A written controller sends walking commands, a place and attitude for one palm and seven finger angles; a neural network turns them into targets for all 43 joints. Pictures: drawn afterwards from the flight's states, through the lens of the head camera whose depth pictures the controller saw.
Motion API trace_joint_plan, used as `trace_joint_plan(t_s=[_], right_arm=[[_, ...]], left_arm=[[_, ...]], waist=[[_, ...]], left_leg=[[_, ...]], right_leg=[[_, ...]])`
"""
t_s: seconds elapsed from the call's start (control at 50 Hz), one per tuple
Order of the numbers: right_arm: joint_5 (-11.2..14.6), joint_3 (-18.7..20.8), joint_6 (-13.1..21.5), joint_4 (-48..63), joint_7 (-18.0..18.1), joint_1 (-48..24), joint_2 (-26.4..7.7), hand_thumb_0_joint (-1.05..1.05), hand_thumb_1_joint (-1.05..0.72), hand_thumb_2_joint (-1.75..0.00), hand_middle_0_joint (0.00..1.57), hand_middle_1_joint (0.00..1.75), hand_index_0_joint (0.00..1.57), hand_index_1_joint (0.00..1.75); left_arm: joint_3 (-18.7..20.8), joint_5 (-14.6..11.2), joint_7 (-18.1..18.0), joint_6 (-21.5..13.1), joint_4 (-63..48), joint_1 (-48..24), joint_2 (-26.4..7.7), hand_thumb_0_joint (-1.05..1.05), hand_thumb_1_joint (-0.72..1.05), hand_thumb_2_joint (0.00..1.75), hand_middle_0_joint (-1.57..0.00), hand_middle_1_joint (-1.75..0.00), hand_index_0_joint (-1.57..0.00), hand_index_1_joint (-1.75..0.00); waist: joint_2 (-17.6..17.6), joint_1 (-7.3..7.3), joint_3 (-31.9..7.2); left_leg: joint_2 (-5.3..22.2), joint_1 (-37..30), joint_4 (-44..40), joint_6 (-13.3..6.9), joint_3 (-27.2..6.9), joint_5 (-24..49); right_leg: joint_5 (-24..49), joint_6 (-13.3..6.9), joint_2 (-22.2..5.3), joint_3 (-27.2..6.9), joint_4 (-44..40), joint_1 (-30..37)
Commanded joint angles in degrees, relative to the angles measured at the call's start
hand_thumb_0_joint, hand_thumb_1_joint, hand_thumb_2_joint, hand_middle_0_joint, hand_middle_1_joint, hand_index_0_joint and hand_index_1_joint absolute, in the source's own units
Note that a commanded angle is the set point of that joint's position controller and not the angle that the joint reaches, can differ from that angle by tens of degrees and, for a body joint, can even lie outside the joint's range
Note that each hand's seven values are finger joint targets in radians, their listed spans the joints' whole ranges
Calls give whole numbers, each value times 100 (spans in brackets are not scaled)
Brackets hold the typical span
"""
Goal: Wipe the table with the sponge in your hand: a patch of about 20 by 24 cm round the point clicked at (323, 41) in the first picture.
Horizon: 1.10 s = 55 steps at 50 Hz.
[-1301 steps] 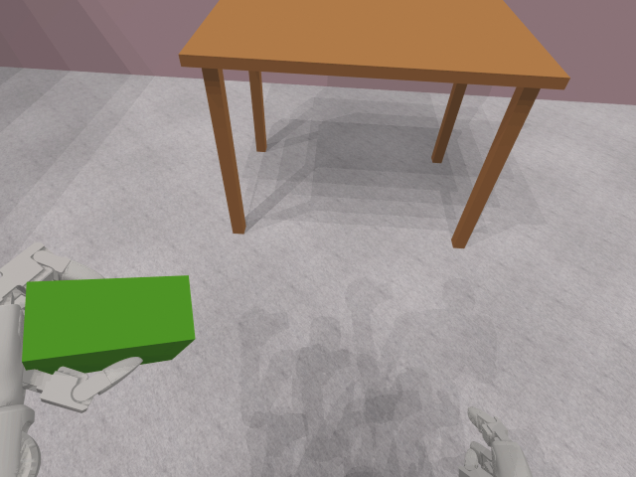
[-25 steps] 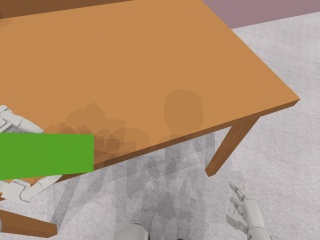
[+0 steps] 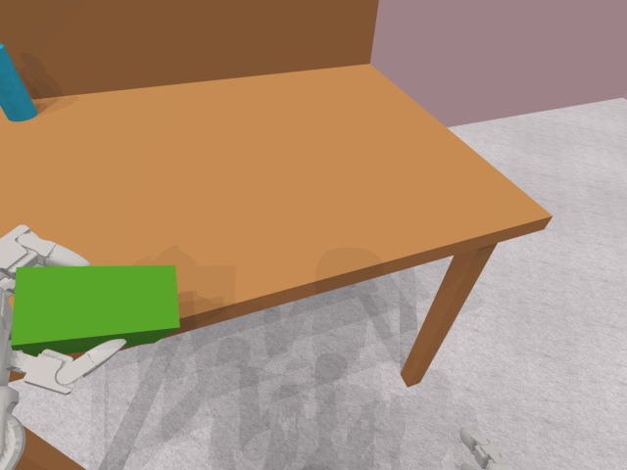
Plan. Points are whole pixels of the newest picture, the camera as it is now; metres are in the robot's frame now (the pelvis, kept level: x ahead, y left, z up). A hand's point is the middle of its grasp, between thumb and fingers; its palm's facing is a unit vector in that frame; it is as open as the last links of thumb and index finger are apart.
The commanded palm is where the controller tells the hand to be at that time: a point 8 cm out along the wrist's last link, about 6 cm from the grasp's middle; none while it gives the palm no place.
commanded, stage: come to a stop and stand still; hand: left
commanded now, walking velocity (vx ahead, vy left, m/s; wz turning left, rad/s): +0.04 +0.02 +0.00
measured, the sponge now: (121, 310) +0.23 +0.22 +0.15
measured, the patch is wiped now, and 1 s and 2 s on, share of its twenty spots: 0.00 0.00 0.00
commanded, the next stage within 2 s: look again from close up in 0.62 s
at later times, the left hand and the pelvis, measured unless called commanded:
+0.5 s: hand (97, 282) +0.24 +0.24 +0.17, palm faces +0.33 -0.85 -0.41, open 10.1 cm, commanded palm +0.18 +0.29 +0.18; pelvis +0.01 +0.01 +0.00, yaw -2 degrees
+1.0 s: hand (98, 293) +0.24 +0.25 +0.16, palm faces +0.35 -0.87 -0.36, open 10.1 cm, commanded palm +0.18 +0.28 +0.18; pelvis +0.01 +0.01 +0.01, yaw -2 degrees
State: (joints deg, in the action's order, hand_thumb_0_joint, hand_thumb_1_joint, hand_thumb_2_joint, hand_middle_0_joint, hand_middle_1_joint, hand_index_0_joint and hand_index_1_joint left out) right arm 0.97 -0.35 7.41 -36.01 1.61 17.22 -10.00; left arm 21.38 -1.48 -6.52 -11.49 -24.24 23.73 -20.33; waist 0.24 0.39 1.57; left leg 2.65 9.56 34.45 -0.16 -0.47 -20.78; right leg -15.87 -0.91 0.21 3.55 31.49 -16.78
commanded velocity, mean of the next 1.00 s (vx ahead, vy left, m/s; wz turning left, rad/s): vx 0.00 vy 0.00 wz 0.00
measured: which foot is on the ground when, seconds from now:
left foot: down 0.00-1.00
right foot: down 0.00-1.00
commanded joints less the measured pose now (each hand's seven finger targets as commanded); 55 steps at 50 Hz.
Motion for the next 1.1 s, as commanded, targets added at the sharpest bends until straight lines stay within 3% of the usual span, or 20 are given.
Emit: trace_joint_plan(t_s=[0.0,0.04,0.08,0.16,0.2,0.22,0.24,0.26,0.3,0.36,0.44,0.46,0.5,0.56,0.62,0.74,0.82,0.96,1.06,1.08], right_arm=[[-2,363,328,944,58,-794,-909,0,-90,-90,20,30,20,30],[-26,329,352,921,42,-785,-840,0,-90,-90,20,30,20,30],[-55,260,373,913,25,-872,-772,0,-90,-90,20,30,20,30],[-57,289,486,976,17,-1004,-859,0,-90,-90,20,30,20,30],[-8,294,477,1047,-15,-1014,-783,0,-90,-90,20,30,20,30],[-417,255,755,634,38,-59,-851,0,-90,-90,20,30,20,30],[-242,104,799,553,-5,-434,-217,0,-90,-90,20,30,20,30],[-43,197,752,953,-109,-664,-603,0,-90,-90,20,30,20,30],[-55,339,744,968,-117,-675,-853,0,-90,-90,20,30,20,30],[45,294,616,1123,-346,-837,-835,0,-90,-90,20,30,20,30],[39,322,475,1229,-230,-924,-913,0,-90,-90,20,30,20,30],[39,315,419,1198,-163,-1019,-927,0,-90,-90,20,30,20,30],[-3,255,382,1304,-53,-1094,-843,0,-90,-90,20,30,20,30],[-60,174,406,1274,44,-1225,-819,0,-90,-90,20,30,20,30],[-70,146,539,1262,34,-1148,-775,0,-90,-90,20,30,20,30],[-89,195,590,1123,-26,-887,-825,0,-90,-90,20,30,20,30],[-58,197,448,1155,-16,-903,-856,0,-90,-90,20,30,20,30],[-57,182,401,1288,-7,-1095,-832,0,-90,-90,20,30,20,30],[-73,209,512,1286,-32,-1055,-826,0,-90,-90,20,30,20,30],[-482,66,693,916,-34,-58,-885,0,-90,-90,20,30,20,30]], left_arm=[[190,-21,10,-212,-954,-1066,-760,0,10,130,-120,-160,-120,-160],[218,-22,33,-203,-1140,-1208,-848,0,10,130,-120,-160,-120,-160],[353,-46,13,-232,-1514,-1309,-991,0,10,130,-120,-160,-120,-160],[761,-34,-103,-349,-1978,-861,-1212,0,10,130,-120,-160,-120,-160],[748,-28,-139,-392,-1941,-603,-1110,0,10,130,-120,-160,-120,-160],[3821,800,-142,-1014,-2846,-5953,-5466,0,10,130,-120,-160,-120,-160],[1497,151,174,-752,286,-2726,-2049,0,10,130,-120,-160,-120,-160],[1268,-191,59,-696,-305,-1607,-1557,0,10,130,-120,-160,-120,-160],[661,-160,148,-718,-292,-1388,-1078,0,10,130,-120,-160,-120,-160],[42,-186,197,-608,-631,-201,-404,0,10,130,-120,-160,-120,-160],[488,-140,99,-448,-582,-233,-922,0,10,130,-120,-160,-120,-160],[922,-145,7,-433,-671,-304,-1351,0,10,130,-120,-160,-120,-160],[932,-143,14,-494,-851,-623,-1243,0,10,130,-120,-160,-120,-160],[1025,-89,-11,-596,-1616,-1399,-1548,0,10,130,-120,-160,-120,-160],[579,-47,-11,-616,-1596,-1517,-1121,0,10,130,-120,-160,-120,-160],[117,-2,-10,-478,-922,-1064,-634,0,10,130,-120,-160,-120,-160],[227,-7,4,-380,-517,-822,-713,0,10,130,-120,-160,-120,-160],[610,-23,-3,-472,-1535,-980,-1196,0,10,130,-120,-160,-120,-160],[554,-41,-62,-509,-1902,-691,-1128,0,10,130,-120,-160,-120,-160],[3751,952,-64,-1179,-3332,-6696,-5759,0,10,130,-120,-160,-120,-160]], waist=[[24,-74,310],[-453,-76,338],[-445,-113,87],[896,19,-228],[906,87,-342],[246,320,-366],[-284,151,-1364],[557,109,-1346],[1101,91,-1014],[965,133,-841],[-948,148,-782],[-901,146,-832],[-733,130,-750],[564,124,-563],[1016,168,-543],[39,146,-482],[-192,146,-285],[332,150,-686],[525,153,-945],[578,34,-184]], left_leg=[[-106,1301,-672,-446,4,-1303],[-326,1016,-233,-394,160,-1083],[-333,644,-383,-354,87,-637],[120,571,-1483,-396,-522,-197],[357,1033,-1459,-427,-634,407],[158,1719,52,-343,112,1591],[-485,953,-39,-101,46,1382],[-397,460,-497,55,80,1533],[-80,130,-994,61,103,2024],[168,207,-980,-17,-24,2878],[120,679,-1082,12,2,1690],[87,539,-1198,-4,42,1398],[7,634,-1318,-77,4,861],[3,598,-1549,-162,28,547],[11,811,-1571,-198,88,303],[-197,536,-1373,-49,167,478],[-159,761,-1563,-31,122,383],[-183,580,-1565,-34,177,982],[-159,395,-1391,35,161,1620],[97,1365,-687,-215,64,1976]], right_leg=[[-1731,-154,-238,-868,-1014,252],[-2315,-268,-544,-1399,-1479,-173],[-2149,-322,-641,-1335,-1379,-150],[-871,-55,-93,-685,-437,461],[260,30,-21,-343,-250,1246],[1251,-52,-279,-1001,-397,1536],[2794,-686,-798,-1471,-420,1674],[3459,-672,-869,-1392,-286,1821],[2296,-318,-428,-950,-90,1142],[2209,-129,-211,-476,-86,1161],[1784,-8,-203,-540,-481,1336],[1634,1,-229,-522,-512,1277],[1046,-16,-272,-660,-648,1171],[756,-42,-214,-753,-614,1009],[771,-30,-158,-692,-620,1278],[497,-25,-186,-914,-1181,1085],[251,24,-133,-823,-1283,1045],[1134,21,-133,-650,-1071,1445],[2038,12,-165,-527,-821,1686],[1412,84,-182,-609,-503,1321]])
